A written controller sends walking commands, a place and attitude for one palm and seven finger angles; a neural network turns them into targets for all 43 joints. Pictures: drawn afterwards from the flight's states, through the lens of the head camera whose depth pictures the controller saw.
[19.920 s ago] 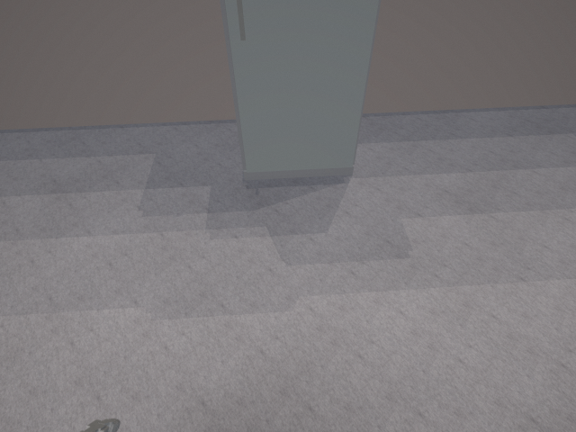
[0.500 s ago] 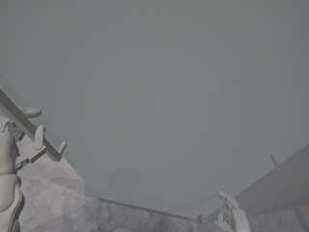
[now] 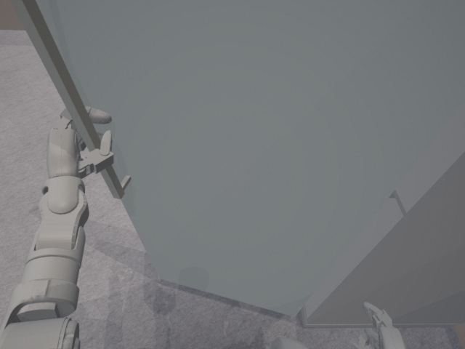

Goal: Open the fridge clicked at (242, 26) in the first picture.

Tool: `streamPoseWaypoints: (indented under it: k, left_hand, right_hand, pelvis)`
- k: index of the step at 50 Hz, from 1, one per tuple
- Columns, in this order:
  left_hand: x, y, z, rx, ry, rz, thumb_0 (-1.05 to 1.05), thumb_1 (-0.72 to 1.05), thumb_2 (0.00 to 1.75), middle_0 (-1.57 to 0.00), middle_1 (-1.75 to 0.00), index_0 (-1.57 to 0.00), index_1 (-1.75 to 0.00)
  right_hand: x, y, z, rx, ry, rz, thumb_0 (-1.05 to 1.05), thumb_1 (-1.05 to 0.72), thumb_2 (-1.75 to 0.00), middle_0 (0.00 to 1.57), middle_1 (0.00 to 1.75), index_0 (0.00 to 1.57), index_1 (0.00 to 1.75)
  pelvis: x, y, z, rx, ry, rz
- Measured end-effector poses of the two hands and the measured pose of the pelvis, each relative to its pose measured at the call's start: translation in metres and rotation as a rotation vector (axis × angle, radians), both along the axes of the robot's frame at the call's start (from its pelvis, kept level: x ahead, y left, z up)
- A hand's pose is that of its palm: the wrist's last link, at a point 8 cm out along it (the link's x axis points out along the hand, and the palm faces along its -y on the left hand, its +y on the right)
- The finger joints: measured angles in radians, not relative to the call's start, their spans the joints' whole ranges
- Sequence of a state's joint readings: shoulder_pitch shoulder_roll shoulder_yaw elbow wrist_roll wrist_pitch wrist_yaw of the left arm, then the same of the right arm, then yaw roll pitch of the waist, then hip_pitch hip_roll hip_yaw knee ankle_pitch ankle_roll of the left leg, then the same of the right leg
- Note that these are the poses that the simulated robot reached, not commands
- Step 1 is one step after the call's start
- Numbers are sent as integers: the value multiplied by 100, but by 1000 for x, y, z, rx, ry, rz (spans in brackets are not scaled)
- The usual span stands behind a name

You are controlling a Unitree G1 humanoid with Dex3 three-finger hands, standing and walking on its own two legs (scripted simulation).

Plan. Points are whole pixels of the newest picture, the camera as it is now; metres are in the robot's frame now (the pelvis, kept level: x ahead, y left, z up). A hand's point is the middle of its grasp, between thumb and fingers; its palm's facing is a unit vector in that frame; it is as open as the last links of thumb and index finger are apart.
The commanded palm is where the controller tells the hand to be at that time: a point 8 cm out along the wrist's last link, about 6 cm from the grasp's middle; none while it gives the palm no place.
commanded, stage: stop walking and hold the door back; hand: left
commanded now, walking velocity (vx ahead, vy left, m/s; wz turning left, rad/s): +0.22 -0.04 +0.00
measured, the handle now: (90, 117) +0.42 +0.26 +0.18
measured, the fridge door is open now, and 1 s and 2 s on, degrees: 75 70 71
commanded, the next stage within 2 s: loosen the grip on the handle in 0.70 s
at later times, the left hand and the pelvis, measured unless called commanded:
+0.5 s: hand (115, 140) +0.42 +0.24 +0.13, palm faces +0.24 -0.94 -0.23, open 5.3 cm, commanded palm +0.37 +0.30 +0.11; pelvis +0.00 +0.02 +0.00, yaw -4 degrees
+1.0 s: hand (108, 139) +0.42 +0.24 +0.13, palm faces +0.24 -0.94 -0.24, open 7.4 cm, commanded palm +0.38 +0.28 +0.13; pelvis +0.01 +0.01 -0.01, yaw -4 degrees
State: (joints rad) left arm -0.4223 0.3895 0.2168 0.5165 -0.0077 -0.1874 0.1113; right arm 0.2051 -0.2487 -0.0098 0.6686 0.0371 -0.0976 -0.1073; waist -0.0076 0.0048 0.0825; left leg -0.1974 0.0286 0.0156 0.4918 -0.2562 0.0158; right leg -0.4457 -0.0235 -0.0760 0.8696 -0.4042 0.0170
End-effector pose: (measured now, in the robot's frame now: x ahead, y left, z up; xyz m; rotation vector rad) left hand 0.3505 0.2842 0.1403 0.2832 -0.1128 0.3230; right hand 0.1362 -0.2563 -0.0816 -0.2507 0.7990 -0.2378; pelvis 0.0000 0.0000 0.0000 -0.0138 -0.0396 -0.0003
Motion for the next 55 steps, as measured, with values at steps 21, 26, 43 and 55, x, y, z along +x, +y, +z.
streamPoseWaypoints:
  k: [21,26,43,55]
  left_hand:
    - [37,-2,-2,-41,27,-66,-6,64,81,-46,-141,-48,-144]
    - [37,-2,-5,-21,-2,-102,-7,67,79,-46,-141,-47,-142]
    - [44,3,-1,29,47,-134,-11,63,80,-46,-140,-49,-144]
    - [24,6,-1,6,-5,-72,-2,-1,47,-45,-139,-38,-136]
  right_hand:
    - [-95,-22,-27,-46,168,-154,1,-91,-90,20,29,21,30]
    - [-89,-11,-14,-38,146,-194,1,-91,-90,20,29,20,30]
    - [-17,22,-14,50,52,-54,1,-91,-90,20,30,21,30]
    - [-20,-2,-12,6,-2,-10,1,-91,-90,20,29,21,30]
  pelvis:
    - [-5,15,-10,16,-10,-46]
    - [2,21,-3,3,11,-67]
    - [12,17,-3,17,57,-79]
    - [2,10,-13,21,95,-50]
